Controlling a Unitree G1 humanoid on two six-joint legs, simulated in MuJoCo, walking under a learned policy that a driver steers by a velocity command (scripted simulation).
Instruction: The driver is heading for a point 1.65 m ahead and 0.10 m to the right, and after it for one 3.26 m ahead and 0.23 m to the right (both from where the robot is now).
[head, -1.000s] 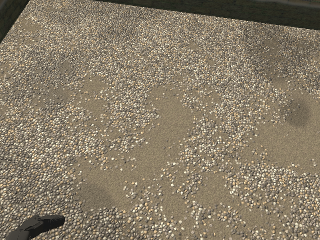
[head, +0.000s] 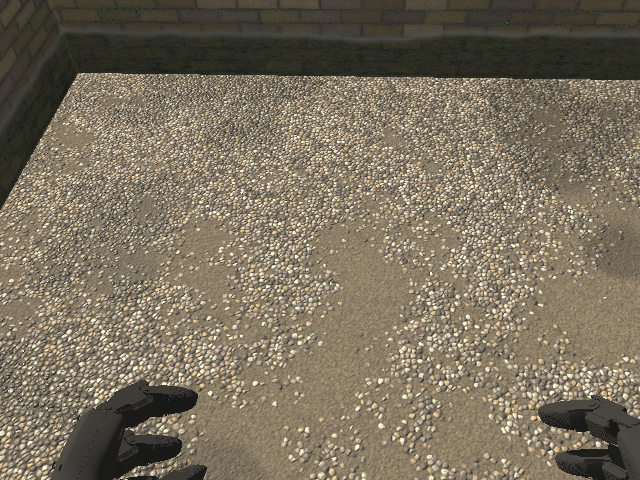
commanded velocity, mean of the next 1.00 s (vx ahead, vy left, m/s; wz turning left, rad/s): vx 1.00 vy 0.00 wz -0.31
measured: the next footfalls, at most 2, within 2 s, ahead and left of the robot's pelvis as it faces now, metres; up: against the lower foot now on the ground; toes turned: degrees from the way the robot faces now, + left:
right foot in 0.54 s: +0.02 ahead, -0.21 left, +0.00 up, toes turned -13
left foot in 0.86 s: +0.03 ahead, +0.05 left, +0.00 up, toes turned -2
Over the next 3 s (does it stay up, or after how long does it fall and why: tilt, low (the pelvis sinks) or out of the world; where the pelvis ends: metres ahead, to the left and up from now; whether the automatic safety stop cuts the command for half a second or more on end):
stays up -0.03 -0.13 -0.01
